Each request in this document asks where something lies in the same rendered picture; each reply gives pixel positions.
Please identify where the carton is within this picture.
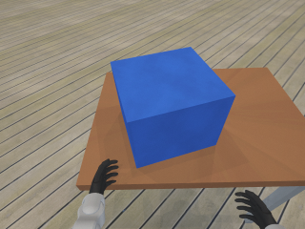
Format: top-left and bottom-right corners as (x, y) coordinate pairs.
(110, 47), (235, 169)

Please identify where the left robot forearm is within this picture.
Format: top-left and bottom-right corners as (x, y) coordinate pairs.
(72, 193), (106, 229)

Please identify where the robot right hand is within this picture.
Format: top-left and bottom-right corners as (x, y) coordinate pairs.
(234, 190), (277, 229)

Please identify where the robot left hand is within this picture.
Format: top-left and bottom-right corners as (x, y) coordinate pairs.
(89, 159), (119, 195)

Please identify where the table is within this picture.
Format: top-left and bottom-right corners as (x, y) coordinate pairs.
(75, 67), (305, 223)

